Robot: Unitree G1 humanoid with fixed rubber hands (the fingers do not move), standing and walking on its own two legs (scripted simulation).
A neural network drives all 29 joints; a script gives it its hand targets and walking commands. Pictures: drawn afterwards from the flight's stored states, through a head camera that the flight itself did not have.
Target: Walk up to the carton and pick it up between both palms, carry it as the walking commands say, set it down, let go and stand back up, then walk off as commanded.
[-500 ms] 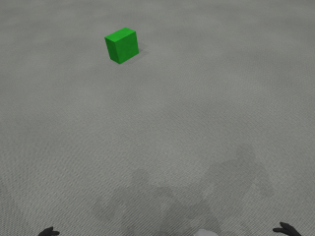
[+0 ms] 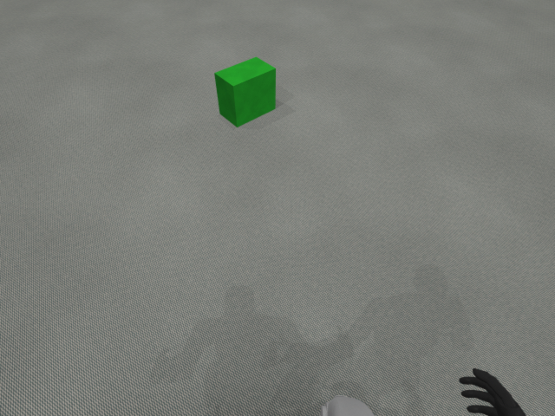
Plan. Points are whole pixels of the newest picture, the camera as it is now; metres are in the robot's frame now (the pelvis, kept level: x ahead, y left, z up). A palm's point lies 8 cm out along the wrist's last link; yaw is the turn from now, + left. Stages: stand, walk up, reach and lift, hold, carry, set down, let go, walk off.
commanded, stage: walk up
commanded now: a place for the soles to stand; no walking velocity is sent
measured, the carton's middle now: (246, 92) +1.87 +0.15 -0.62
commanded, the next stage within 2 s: none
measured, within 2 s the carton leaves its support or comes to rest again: neither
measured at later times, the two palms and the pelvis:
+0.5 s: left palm (52, 331) +0.28 +0.38 -0.10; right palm (442, 264) +0.39 -0.30 -0.08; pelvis +0.25 +0.03 -0.01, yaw +3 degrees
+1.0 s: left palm (81, 212) +0.52 +0.41 -0.08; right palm (389, 192) +0.59 -0.26 -0.10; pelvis +0.48 +0.06 -0.01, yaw +4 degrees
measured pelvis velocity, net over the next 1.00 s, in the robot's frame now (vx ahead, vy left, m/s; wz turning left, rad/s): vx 0.48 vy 0.06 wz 0.07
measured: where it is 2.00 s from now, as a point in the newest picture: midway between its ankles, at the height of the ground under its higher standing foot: (239, 237)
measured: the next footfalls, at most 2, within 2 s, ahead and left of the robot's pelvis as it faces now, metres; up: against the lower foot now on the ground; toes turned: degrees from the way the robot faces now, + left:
right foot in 0.12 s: +0.24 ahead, -0.14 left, +0.00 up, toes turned -8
left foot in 0.40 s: +0.34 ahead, +0.15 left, +0.00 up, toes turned +8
